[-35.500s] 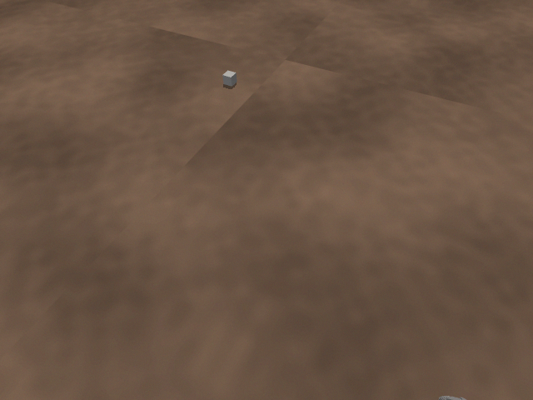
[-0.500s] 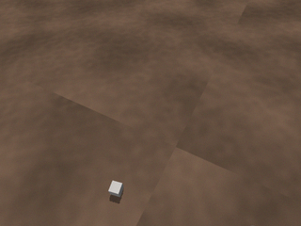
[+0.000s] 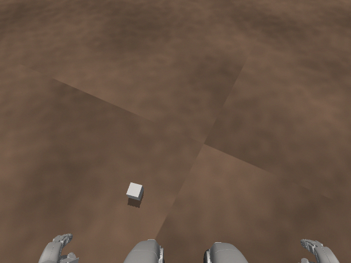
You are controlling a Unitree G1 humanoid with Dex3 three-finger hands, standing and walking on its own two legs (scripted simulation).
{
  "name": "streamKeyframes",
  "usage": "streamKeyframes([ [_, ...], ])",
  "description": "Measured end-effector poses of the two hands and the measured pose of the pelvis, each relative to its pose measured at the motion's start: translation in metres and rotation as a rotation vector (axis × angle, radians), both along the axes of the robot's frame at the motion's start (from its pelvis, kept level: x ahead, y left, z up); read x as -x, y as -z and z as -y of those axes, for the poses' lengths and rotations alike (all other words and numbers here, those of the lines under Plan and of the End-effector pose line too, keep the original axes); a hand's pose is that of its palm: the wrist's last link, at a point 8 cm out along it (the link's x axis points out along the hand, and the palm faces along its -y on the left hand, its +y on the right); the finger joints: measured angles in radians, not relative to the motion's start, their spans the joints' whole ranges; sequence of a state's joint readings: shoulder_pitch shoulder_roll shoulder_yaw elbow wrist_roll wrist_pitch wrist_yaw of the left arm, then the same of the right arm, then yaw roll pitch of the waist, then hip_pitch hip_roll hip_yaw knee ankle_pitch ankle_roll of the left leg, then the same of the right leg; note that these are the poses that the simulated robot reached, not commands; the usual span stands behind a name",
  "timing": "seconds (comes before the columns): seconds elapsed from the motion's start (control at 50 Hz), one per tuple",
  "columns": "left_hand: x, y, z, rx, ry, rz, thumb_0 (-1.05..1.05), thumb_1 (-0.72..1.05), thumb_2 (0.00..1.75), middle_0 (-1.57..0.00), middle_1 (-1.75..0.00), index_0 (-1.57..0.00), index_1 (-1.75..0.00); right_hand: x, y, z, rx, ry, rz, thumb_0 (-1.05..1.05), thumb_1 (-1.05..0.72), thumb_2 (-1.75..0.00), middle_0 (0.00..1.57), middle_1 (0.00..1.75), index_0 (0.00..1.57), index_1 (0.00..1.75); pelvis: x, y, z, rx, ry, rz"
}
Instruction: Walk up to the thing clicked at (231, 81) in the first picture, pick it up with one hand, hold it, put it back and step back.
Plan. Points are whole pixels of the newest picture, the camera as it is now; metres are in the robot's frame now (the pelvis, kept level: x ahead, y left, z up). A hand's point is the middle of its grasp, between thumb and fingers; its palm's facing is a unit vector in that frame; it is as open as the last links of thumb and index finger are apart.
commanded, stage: step back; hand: left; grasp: from above
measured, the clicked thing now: (135, 191) +0.46 +0.25 -0.73
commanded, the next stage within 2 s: none
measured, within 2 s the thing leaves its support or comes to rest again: neither
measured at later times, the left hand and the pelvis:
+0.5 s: hand out of the picture +0.02 +0.26 -0.15, palm faces -0.10 -0.91 -0.39, open 7.4 cm; pelvis -0.10 +0.00 -0.01, yaw -4 degrees
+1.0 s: hand out of the picture -0.11 +0.28 -0.15, palm faces -0.01 -0.92 -0.38, open 7.4 cm; pelvis -0.23 +0.01 +0.00, yaw -2 degrees
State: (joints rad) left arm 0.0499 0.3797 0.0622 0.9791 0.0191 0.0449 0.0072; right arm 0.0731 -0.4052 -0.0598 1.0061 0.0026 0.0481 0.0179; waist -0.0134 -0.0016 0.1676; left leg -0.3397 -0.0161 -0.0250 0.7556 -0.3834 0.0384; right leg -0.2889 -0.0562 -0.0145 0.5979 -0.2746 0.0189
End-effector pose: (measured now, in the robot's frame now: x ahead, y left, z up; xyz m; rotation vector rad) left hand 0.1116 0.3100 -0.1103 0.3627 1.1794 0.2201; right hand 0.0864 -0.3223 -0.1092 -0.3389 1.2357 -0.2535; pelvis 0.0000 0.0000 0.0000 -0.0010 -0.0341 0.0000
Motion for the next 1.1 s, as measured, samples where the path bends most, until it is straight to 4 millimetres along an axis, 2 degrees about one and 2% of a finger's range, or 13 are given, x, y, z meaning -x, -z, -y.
streamKeyframes([
  [0.1,-0.016,0.013,-0.019,0.004,0.021,0.065,0.01,0.90,0.90,-0.21,-0.30,-0.20,-0.30,0.032,-0.001,-0.014,0.043,-0.010,-0.025,0.00,-0.91,-0.89,0.20,0.30,0.20,0.30,0.016,0.011,-0.017,0.005,-0.003,-0.005],
  [0.2,-0.007,0.010,-0.017,0.014,0.039,0.071,0.01,0.91,0.90,-0.20,-0.30,-0.20,-0.30,0.063,-0.009,-0.028,0.043,-0.005,-0.061,0.00,-0.91,-0.89,0.20,0.30,0.21,0.30,0.033,0.002,-0.020,0.018,0.008,-0.011],
  [0.32,0.031,0.011,-0.010,0.017,0.073,0.004,0.01,0.91,0.90,-0.20,-0.30,-0.20,-0.30,0.080,-0.007,-0.030,0.033,0.013,0.010,0.00,-0.90,-0.89,0.20,0.30,0.21,0.30,0.055,0.001,-0.018,0.017,0.049,-0.008],
  [0.44,0.070,0.012,0.003,-0.007,0.085,-0.010,0.01,0.90,0.90,-0.20,-0.30,-0.20,-0.30,0.100,0.011,-0.014,0.003,0.015,0.058,0.00,-0.90,-0.89,0.20,0.30,0.21,0.30,0.084,0.013,-0.004,0.005,0.084,0.001],
  [0.48,0.087,0.007,0.010,-0.009,0.082,-0.011,0.01,0.91,0.90,-0.20,-0.30,-0.20,-0.30,0.108,0.017,-0.008,-0.008,0.028,0.061,0.00,-0.90,-0.89,0.20,0.30,0.21,0.30,0.094,0.013,0.000,0.027,0.069,0.014],
  [0.56,0.117,-0.007,0.015,-0.010,0.061,-0.004,0.01,0.90,0.90,-0.21,-0.30,-0.20,-0.30,0.124,0.013,-0.004,-0.021,0.034,0.049,0.00,-0.91,-0.89,0.20,0.30,0.21,0.30,0.111,0.004,0.002,-0.015,0.068,0.012],
  [0.68,0.135,-0.018,0.008,-0.028,0.044,0.064,0.01,0.90,0.90,-0.21,-0.30,-0.20,-0.30,0.156,0.008,-0.006,-0.001,-0.016,0.009,0.00,-0.91,-0.89,0.20,0.30,0.21,0.30,0.139,-0.001,-0.002,-0.018,0.030,-0.006],
  [0.8,0.156,-0.003,-0.012,-0.009,0.034,0.135,0.01,0.90,0.90,-0.21,-0.30,-0.20,-0.30,0.185,0.008,-0.020,0.033,-0.065,-0.001,0.00,-0.91,-0.89,0.20,0.30,0.21,0.30,0.177,0.011,-0.015,-0.027,-0.009,0.014],
  [0.94,0.207,-0.002,-0.017,0.011,0.007,0.078,0.01,0.90,0.90,-0.21,-0.30,-0.20,-0.30,0.215,-0.014,-0.032,0.029,-0.071,0.056,0.01,-0.90,-0.89,0.20,0.30,0.21,0.30,0.215,-0.001,-0.015,0.017,0.014,0.009],
  [1.02,0.243,0.000,-0.015,0.005,0.017,0.040,0.01,0.90,0.90,-0.20,-0.30,-0.20,-0.30,0.227,-0.019,-0.027,0.036,-0.069,0.109,0.01,-0.90,-0.89,0.20,0.30,0.21,0.30,0.241,-0.001,-0.011,0.023,0.042,0.006],
  [1.1,0.280,0.004,-0.007,-0.009,0.038,0.004,0.01,0.90,0.90,-0.20,-0.30,-0.20,-0.30,0.245,-0.012,-0.015,0.032,-0.068,0.157,0.00,-0.90,-0.89,0.20,0.30,0.21,0.30,0.270,0.006,-0.002,0.017,0.074,0.008],
])
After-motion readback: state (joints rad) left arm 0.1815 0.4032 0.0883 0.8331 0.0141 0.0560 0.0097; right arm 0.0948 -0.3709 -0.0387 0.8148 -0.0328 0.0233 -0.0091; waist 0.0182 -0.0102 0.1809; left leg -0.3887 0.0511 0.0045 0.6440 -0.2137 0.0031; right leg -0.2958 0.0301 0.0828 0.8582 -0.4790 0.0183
